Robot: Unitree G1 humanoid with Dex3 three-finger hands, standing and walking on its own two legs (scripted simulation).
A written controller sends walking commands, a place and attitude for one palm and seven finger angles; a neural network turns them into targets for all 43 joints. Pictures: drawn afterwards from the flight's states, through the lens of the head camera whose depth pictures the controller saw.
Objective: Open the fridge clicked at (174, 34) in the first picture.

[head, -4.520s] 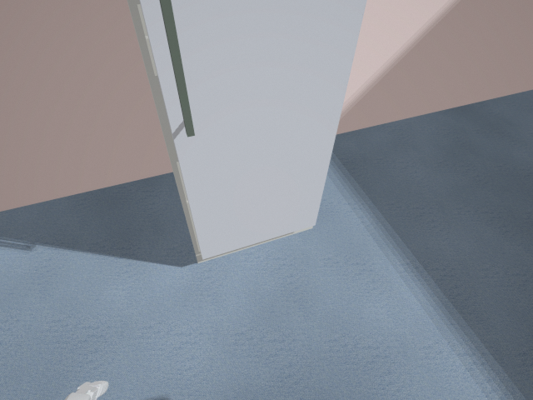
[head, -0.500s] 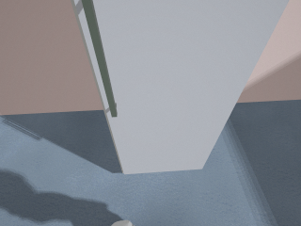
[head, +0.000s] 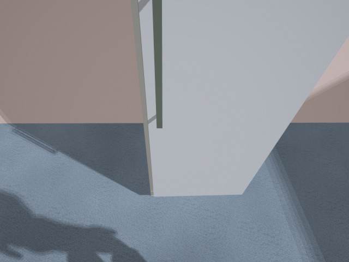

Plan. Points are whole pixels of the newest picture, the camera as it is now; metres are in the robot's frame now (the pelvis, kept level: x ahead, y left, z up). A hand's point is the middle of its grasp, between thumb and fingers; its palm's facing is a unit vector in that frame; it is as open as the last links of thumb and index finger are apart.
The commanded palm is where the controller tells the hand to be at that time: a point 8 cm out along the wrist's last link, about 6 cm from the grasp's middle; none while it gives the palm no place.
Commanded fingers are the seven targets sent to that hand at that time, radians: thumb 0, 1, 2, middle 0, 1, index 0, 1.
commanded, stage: come to a stop and stand still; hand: left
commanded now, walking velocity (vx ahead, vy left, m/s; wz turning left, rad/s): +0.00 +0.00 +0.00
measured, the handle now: (158, 71) +0.52 +0.10 +0.16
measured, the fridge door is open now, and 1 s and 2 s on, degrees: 0 0 0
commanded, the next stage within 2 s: look again from close up in 1.34 s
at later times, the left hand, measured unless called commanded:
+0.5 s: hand out of the picture -0.07 +0.15 -0.18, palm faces +0.05 -0.99 -0.16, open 7.4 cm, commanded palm none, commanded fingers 0.00 0.90 0.90 -0.20 -0.30 -0.20 -0.30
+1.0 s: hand out of the picture -0.03 +0.17 -0.18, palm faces +0.05 -0.98 -0.19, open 7.4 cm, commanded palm none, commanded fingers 0.00 0.90 0.90 -0.20 -0.30 -0.20 -0.30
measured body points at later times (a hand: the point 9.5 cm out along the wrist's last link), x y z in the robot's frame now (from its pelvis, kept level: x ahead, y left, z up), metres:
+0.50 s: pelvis -0.05 -0.01 +0.00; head -0.05 +0.00 +0.45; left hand -0.07 +0.20 -0.16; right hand -0.10 -0.23 -0.16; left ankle +0.01 +0.09 -0.74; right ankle -0.04 -0.13 -0.74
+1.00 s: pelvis -0.03 +0.01 -0.01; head -0.04 +0.00 +0.44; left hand -0.03 +0.22 -0.16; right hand -0.02 -0.22 -0.17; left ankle +0.01 +0.09 -0.74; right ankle -0.04 -0.13 -0.74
